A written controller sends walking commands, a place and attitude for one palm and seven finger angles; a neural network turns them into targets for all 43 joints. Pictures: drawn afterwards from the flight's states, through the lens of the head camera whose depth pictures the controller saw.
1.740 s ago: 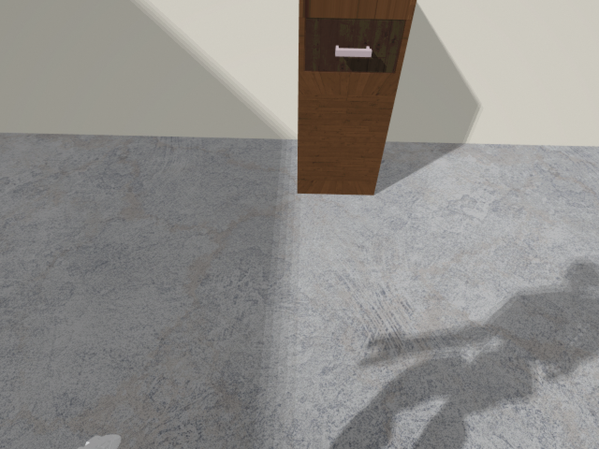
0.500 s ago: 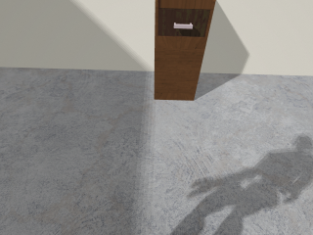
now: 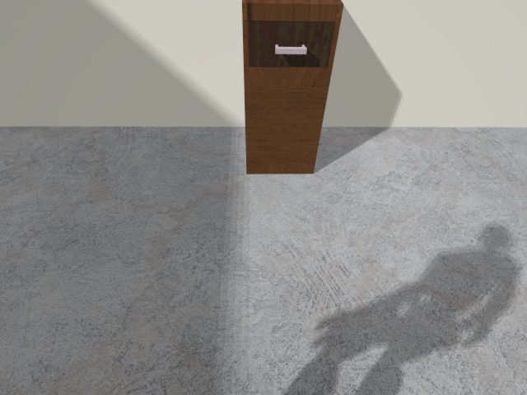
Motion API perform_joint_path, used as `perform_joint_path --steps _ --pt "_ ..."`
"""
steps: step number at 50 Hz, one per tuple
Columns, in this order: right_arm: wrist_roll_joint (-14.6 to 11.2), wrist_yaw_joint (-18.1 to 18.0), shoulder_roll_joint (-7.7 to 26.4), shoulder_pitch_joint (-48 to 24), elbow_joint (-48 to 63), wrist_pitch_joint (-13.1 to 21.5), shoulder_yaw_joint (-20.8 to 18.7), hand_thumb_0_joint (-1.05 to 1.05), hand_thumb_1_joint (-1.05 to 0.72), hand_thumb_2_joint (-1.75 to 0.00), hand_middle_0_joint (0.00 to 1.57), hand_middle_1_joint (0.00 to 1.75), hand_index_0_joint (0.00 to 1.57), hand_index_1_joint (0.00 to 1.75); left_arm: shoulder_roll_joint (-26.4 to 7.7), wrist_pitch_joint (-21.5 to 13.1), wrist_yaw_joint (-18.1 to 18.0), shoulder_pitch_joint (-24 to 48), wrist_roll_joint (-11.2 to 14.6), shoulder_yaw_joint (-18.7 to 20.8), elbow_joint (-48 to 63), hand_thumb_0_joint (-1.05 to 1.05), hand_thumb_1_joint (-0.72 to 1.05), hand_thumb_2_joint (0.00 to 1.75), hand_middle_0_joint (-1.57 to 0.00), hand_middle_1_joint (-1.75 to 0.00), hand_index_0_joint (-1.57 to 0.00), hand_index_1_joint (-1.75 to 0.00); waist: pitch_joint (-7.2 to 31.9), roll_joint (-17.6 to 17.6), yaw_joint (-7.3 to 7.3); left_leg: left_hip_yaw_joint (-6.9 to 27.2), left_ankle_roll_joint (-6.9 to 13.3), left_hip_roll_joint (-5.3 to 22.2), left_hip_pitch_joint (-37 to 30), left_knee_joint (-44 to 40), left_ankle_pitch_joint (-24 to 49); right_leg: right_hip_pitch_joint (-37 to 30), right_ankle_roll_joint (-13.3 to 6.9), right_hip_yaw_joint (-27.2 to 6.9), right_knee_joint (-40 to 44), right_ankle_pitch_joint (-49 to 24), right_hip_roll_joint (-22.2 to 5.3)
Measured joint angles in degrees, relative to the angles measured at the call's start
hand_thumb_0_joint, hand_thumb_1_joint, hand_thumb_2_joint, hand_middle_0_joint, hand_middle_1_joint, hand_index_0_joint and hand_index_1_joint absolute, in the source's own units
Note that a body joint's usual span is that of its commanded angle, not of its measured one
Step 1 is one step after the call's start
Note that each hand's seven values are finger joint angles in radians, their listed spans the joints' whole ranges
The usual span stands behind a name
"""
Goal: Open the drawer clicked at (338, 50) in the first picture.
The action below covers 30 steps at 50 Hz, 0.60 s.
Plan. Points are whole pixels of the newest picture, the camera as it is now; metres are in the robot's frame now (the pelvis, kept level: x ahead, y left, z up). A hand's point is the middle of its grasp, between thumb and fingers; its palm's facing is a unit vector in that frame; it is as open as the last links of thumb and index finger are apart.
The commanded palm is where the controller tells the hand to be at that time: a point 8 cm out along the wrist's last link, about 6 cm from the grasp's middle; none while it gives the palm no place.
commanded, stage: walk to a spot facing it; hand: left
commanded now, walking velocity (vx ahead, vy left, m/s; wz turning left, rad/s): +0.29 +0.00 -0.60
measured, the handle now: (290, 48) +1.39 -0.01 -0.05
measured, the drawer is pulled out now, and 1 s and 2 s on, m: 0.00 0.00 0.00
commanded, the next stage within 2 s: turn to face it in 1.70 s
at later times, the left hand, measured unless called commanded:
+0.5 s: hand out of the picture +0.12 +0.18 -0.17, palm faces -0.15 -0.97 -0.18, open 7.4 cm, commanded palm none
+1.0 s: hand (249, 222) +0.54 +0.08 -0.15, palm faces -0.57 -0.80 -0.19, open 7.4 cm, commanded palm none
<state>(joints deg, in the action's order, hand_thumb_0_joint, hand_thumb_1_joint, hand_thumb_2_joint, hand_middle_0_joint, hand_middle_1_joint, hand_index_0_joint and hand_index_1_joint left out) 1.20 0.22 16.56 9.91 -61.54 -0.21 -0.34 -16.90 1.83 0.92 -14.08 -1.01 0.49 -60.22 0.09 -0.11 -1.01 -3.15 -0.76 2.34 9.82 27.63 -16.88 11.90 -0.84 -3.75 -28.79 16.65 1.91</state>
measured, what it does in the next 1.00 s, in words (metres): walks ahead, turning right: left foot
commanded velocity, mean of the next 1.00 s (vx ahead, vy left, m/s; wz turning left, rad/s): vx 0.33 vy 0.00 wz -0.55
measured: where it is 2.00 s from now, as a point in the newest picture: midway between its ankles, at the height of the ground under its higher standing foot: (341, 311)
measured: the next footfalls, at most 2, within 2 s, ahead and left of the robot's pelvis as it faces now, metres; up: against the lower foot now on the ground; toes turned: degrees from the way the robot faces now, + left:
left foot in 0.58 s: +0.35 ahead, +0.09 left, +0.00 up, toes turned -12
right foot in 1.16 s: +0.41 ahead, -0.24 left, +0.00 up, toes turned -45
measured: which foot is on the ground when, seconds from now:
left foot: down 0.00-0.16, up 0.18-0.56, down 0.58-1.00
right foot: down 0.00-0.58, up 0.60-1.00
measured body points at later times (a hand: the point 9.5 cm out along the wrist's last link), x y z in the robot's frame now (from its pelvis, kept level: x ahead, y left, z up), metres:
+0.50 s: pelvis +0.14 -0.01 +0.00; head +0.17 -0.01 +0.45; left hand +0.13 +0.23 -0.15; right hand +0.22 -0.26 -0.13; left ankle +0.27 +0.10 -0.70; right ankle +0.02 -0.10 -0.74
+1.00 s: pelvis +0.33 -0.01 +0.01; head +0.36 -0.02 +0.45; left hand +0.57 +0.12 -0.13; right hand +0.12 -0.18 -0.13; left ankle +0.31 +0.09 -0.74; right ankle +0.34 -0.19 -0.68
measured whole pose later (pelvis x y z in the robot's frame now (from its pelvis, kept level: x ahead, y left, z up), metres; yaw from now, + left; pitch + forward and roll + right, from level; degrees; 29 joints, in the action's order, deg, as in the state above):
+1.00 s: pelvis +0.33 -0.01 +0.01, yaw -33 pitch +1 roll +0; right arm 1.5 -0.9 11.2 25.3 -61.5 4.3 -2.7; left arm -13.3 2.3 2.9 -5.8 -2.2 5.0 -52.5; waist -3.2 -1.4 3.4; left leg -20.2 0.4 4.7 2.5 20.4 -17.7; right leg 35.6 1.1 4.3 -50.9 8.3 -6.5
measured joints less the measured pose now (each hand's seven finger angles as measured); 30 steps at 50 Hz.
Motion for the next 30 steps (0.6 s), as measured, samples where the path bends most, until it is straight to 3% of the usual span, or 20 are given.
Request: perform_joint_path --steps 3,7,8,10,12,14,20,25,28,30 --pt "-0.09 0.04 -1.51 2.63 1.02 0.58 -0.49 0.0 -0.91 -0.9 0.21 0.3 0.2 0.3 1.44 -0.04 0.69 -3.19 -0.08 0.65 0.97 0.01 0.91 0.9 -0.2 -0.3 -0.2 -0.3 0.05 -0.43 -0.06 -1.92 -0.25 0.68 0.36 2.82 -2.69 2.56 -0.7 -0.55 -5.83 4.54 0.24" --pt "0.01 -0.11 -2.43 5.45 1.25 1.43 -1.19 0.0 -0.91 -0.9 0.21 0.3 0.2 0.3 3.83 -0.47 1.44 -5.44 -0.16 1.39 1.45 0.01 0.91 0.9 -0.2 -0.3 -0.2 -0.3 -1.47 0.64 -0.09 -4.67 -1.39 3.01 -0.76 6.74 -6.81 4.78 -0.52 5.19 -9.8 7.55 -0.94" --pt "-0.03 -0.14 -2.35 6.24 1.17 1.38 -1.35 0.0 -0.91 -0.9 0.21 0.3 0.2 0.3 4.4 -1.05 1.55 -5.58 -0.27 1.49 1.69 0.01 0.91 0.9 -0.2 -0.3 -0.2 -0.3 -1.97 1.61 0.26 -4.45 -1.31 4.22 0.24 10.14 -8.39 4.27 -1.12 6.28 -9.12 3.83 -0.39" --pt "-0.17 -0.14 -2.67 7.1 0.14 0.4 -1.44 0.0 -0.91 -0.9 0.21 0.3 0.2 0.3 5.24 -2.77 0.92 -5.93 -0.09 1.61 2.21 0.01 0.91 0.9 -0.2 -0.3 -0.2 -0.3 -2.26 2.2 0.16 -2.22 -1.03 4.37 5.55 23.42 -11.59 3.87 -2.36 7.09 -10.07 4.24 0.48" --pt "-0.11 -0.04 -3.09 6.56 -0.58 -0.38 -1.51 0.01 -0.91 -0.9 0.21 0.3 0.2 0.3 6.17 -3.85 0.0 -6.97 0.07 1.56 2.71 0.01 0.91 0.9 -0.2 -0.3 -0.2 -0.3 -2.38 1.99 -0.76 -0.61 -0.92 3.4 10.93 33.49 -10.24 2.08 -3.0 6.28 -7.72 5.04 1.25" --pt "0.07 0.19 -3.51 5.18 0.04 -0.36 -1.78 0.01 -0.91 -0.9 0.21 0.3 0.2 0.3 7.03 -4.19 -0.48 -8.3 -0.08 1.36 2.59 0.0 0.91 0.9 -0.2 -0.3 -0.2 -0.3 -2.4 1.55 -1.01 -0.47 -1.37 3.09 15.43 36.85 -7.14 -0.06 -2.88 4.87 -3.77 3.64 1.64" --pt "-0.06 1.02 -5.08 -0.38 5.24 0.61 -2.55 0.01 -0.91 -0.9 0.2 0.3 0.2 0.3 8.38 -4.41 -0.66 -11.22 -0.4 1.19 0.95 0.0 0.9 0.9 -0.2 -0.3 -0.21 -0.3 -2.01 0.32 -0.88 -0.01 -2.76 3.7 24.02 30.58 1.56 -5.29 -2.24 -0.04 5.47 0.73 1.7" --pt "-0.33 1.49 -6.1 -4.52 8.21 1.34 -2.46 0.01 -0.91 -0.9 0.2 0.3 0.2 0.3 7.57 -4.35 -1.03 -11.47 -0.62 1.8 0.73 0.01 0.9 0.9 -0.2 -0.3 -0.21 -0.3 -2.43 -0.32 -2.13 0.47 -2.39 3.23 23.65 19.21 4.19 -8.88 -0.68 -3.35 7.24 2.7 1.22" --pt "-0.46 1.35 -6.5 -5.77 9.53 2.44 -1.94 0.01 -0.91 -0.9 0.2 0.3 0.2 0.3 6.31 -4.04 -1.15 -11.49 -0.5 2.57 1.03 0.01 0.9 0.9 -0.2 -0.3 -0.21 -0.3 -2.46 -1.29 -2.81 -0.29 -1.48 1.71 18.38 9.36 4.84 -10.02 0.56 -5.29 4.1 6.71 0.5" --pt "-0.08 0.8 -6.5 -6.12 10.47 3.98 -1.46 0.0 -0.91 -0.9 0.21 0.3 0.2 0.3 5.57 -3.55 -0.94 -11.28 -0.03 3.38 0.95 0.01 0.9 0.9 -0.2 -0.3 -0.21 -0.3 -2.44 -1.37 -2.54 -1.19 0.49 1.84 15.68 7.19 6.88 -6.2 0.19 -5.06 -7.96 11.33 0.87"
